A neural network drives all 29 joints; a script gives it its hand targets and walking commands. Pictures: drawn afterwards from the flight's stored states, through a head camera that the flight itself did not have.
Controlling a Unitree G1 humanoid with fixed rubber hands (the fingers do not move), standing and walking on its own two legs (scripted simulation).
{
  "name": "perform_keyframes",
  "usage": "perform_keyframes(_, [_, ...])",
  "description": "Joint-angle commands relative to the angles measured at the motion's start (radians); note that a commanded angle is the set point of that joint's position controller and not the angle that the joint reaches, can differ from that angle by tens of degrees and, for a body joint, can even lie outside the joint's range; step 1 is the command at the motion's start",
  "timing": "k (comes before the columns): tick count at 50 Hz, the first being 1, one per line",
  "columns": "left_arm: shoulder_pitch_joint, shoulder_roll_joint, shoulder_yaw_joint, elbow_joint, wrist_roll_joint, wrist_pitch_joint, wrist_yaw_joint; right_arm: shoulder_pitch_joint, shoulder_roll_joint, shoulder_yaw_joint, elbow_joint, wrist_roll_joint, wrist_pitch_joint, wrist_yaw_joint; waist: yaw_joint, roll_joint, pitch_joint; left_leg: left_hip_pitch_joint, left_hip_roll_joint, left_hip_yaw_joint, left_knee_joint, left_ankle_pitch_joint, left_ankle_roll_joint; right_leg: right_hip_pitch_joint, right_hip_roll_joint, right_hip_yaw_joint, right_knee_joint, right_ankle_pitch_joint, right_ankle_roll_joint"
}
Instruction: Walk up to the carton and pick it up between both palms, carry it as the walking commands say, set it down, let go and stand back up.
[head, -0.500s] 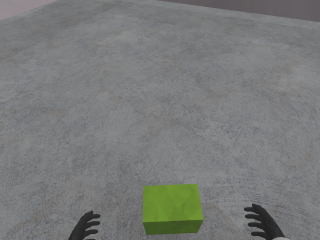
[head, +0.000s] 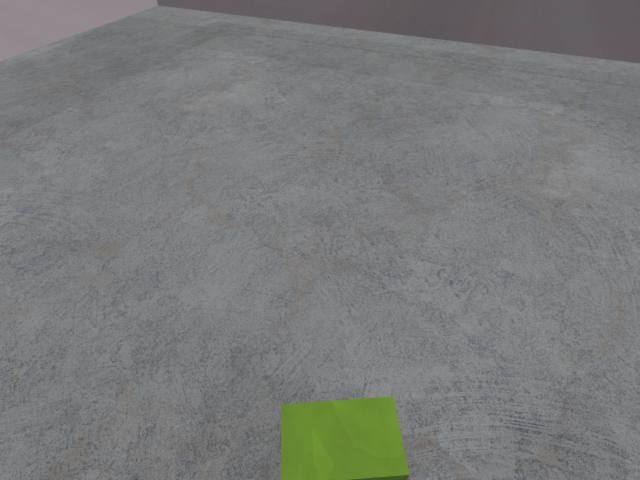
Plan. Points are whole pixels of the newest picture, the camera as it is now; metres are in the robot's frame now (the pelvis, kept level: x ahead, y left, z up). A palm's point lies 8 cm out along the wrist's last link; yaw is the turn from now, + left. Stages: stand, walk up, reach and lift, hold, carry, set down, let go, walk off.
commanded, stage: stand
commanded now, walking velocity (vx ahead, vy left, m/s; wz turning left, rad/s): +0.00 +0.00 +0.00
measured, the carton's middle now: (340, 453) +0.37 -0.02 -0.64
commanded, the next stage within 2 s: none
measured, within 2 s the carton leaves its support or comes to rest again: neither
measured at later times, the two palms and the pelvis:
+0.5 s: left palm out of the picture -0.03 +0.24 -0.13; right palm out of the picture -0.04 -0.24 -0.13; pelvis -0.02 +0.00 +0.01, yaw -1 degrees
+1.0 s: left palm out of the picture -0.08 +0.22 -0.14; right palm out of the picture -0.10 -0.22 -0.14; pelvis -0.04 +0.00 +0.01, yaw -1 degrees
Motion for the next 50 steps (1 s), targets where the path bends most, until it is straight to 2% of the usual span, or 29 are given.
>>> perform_keyframes(1, [0.054,0.116,0.024,-0.011,-0.002,0.002,0.008,0.057,-0.117,-0.024,-0.013,0.002,0.001,-0.007,0.004,0.008,0.054,0.003,0.084,-0.051,-0.041,0.542,-0.006,0.023,-0.087,0.059,-0.031,0.532,-0.007])
perform_keyframes(15, [0.070,0.078,-0.004,0.125,-0.002,0.029,0.016,0.089,-0.080,0.005,0.124,0.001,0.029,-0.016,0.005,-0.001,0.133,0.034,0.080,-0.042,-0.094,0.405,0.003,0.027,-0.086,0.064,-0.084,0.446,-0.019])
perform_keyframes(27, [0.083,0.036,-0.027,0.223,-0.004,0.038,0.020,0.110,-0.039,0.027,0.228,0.002,0.035,-0.019,0.005,0.000,0.178,0.042,0.079,-0.044,-0.128,0.346,0.009,0.026,-0.084,0.067,-0.121,0.383,-0.021])
perform_keyframes(50, [0.097,-0.029,-0.044,0.308,-0.008,0.039,0.024,0.123,0.026,0.038,0.337,0.004,0.035,-0.021,0.005,-0.001,0.208,0.021,0.075,-0.046,-0.165,0.277,0.016,0.008,-0.082,0.068,-0.153,0.304,-0.018])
